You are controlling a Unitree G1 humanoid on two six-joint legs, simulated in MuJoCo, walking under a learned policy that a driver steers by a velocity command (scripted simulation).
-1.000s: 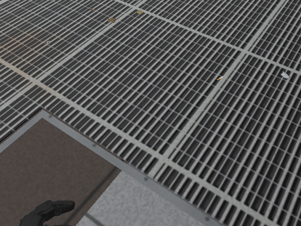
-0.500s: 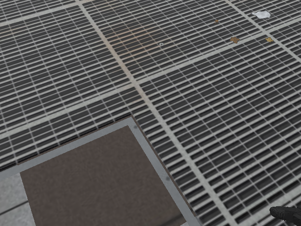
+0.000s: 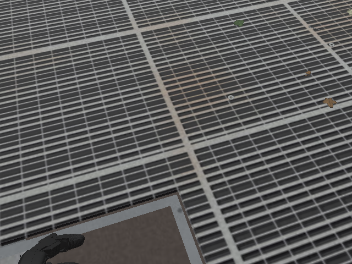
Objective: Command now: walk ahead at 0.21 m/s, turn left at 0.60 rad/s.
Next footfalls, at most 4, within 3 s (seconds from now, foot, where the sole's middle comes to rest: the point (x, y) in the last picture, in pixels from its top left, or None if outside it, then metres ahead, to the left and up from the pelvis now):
0.38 left None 0.10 0.14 -0.76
0.80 right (160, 263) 0.45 0.06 -0.76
1.26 left None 0.27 0.26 -0.76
1.64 right None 0.44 0.09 -0.76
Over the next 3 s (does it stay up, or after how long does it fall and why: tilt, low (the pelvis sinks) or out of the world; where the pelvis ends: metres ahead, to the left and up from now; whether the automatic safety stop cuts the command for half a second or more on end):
stays up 0.50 0.69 0.01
